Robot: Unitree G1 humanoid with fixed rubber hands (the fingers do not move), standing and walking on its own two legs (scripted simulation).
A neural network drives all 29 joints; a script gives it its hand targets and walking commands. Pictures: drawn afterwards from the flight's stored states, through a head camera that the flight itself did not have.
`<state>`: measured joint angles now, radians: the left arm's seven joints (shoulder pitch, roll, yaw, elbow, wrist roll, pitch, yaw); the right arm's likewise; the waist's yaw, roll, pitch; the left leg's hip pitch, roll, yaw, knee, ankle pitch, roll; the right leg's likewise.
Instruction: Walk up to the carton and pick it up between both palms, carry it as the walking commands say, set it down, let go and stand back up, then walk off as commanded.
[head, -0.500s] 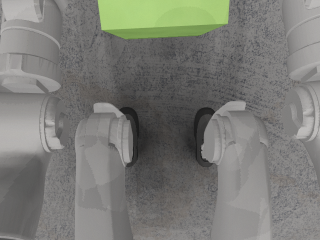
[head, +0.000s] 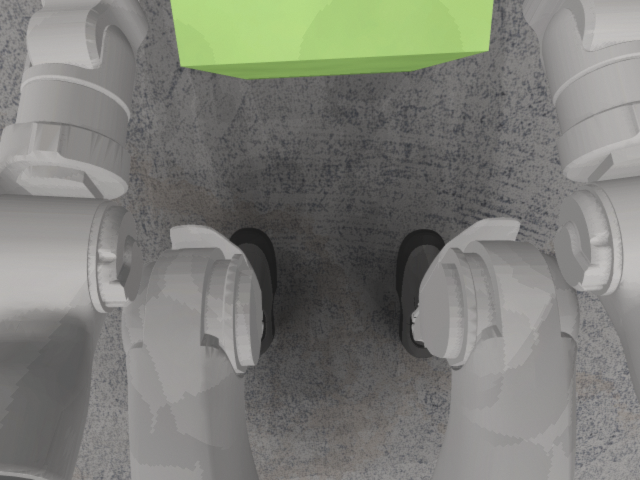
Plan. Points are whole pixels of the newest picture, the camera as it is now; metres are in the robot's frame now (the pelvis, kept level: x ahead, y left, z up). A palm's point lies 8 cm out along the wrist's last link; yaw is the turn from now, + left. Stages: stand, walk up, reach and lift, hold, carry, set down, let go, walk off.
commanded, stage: reach and lift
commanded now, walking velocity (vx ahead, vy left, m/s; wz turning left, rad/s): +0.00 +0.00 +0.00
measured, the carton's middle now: out of the picture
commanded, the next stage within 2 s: none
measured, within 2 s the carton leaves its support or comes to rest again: leaves its support in 1.38 s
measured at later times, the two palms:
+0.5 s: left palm out of the picture +0.55 +0.15 -0.18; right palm out of the picture +0.55 -0.16 -0.18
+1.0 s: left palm out of the picture +0.56 +0.15 -0.18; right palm out of the picture +0.56 -0.15 -0.18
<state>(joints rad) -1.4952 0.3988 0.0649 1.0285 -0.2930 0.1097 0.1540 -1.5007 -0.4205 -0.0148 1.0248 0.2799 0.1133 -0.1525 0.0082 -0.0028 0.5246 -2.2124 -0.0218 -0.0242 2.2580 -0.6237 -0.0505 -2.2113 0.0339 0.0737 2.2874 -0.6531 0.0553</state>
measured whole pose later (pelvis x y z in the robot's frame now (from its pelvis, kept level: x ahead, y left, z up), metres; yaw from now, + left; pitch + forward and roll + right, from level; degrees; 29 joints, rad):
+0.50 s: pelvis -0.01 +0.00 +0.01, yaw +0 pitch +33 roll +1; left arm -1.56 0.34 0.05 1.09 -0.26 0.09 0.17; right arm -1.58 -0.37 0.01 1.10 0.28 0.09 -0.17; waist 0.01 0.00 0.52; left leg -2.21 -0.02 -0.03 2.23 -0.60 -0.05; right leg -2.21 0.03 0.07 2.26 -0.62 0.05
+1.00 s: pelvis -0.01 +0.00 +0.00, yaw +0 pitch +32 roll +1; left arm -1.58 0.34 0.10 1.13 -0.21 0.13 0.13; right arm -1.63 -0.33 -0.05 1.18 0.21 0.12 -0.15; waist 0.01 0.01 0.52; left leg -2.22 -0.03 -0.04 2.26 -0.61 -0.05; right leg -2.21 0.03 0.06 2.29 -0.64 0.05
